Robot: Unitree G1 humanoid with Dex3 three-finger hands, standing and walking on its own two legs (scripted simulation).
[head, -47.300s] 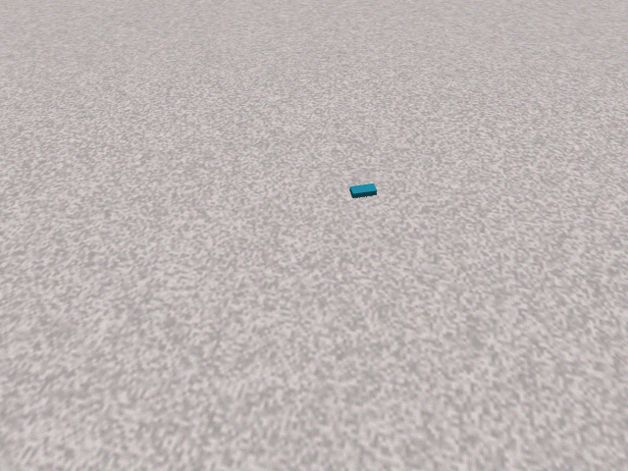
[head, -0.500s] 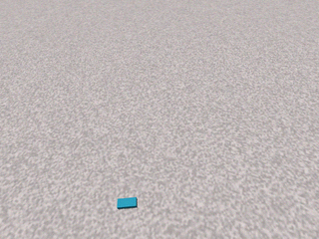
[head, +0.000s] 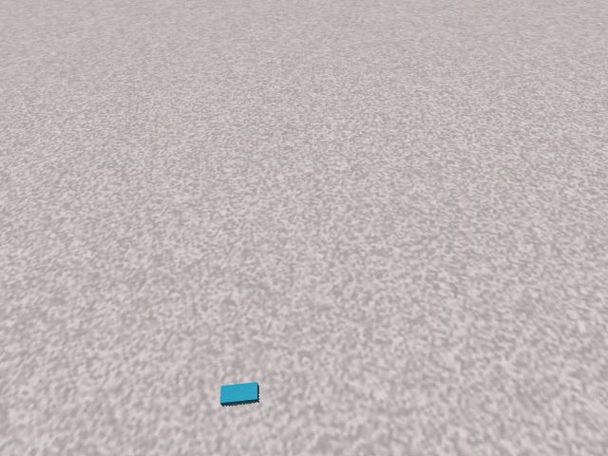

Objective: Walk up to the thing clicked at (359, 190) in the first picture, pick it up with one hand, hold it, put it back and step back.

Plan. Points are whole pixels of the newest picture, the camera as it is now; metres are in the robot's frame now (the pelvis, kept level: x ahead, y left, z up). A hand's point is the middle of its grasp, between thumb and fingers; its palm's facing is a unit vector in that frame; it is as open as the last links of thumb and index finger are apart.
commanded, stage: stand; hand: left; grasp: from above
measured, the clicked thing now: (239, 393) +0.43 +0.24 -0.77
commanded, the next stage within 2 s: step back in 0.68 s
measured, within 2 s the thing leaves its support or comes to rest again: neither
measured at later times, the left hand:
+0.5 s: hand out of the picture +0.08 +0.24 -0.16, palm faces +0.00 -0.94 -0.33, open 7.4 cm
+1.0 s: hand out of the picture +0.07 +0.29 -0.18, palm faces -0.05 -0.92 -0.38, open 7.4 cm
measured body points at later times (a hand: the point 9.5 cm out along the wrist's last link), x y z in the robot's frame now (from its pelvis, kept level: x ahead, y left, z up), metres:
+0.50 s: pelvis +0.00 +0.00 +0.00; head +0.01 +0.00 +0.45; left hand +0.08 +0.29 -0.13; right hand +0.07 -0.30 -0.14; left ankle -0.01 +0.13 -0.75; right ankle +0.00 -0.13 -0.75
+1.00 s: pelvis -0.05 +0.02 -0.02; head +0.01 +0.03 +0.42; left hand +0.07 +0.33 -0.15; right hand +0.03 -0.31 -0.14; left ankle -0.06 +0.13 -0.74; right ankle +0.00 -0.12 -0.75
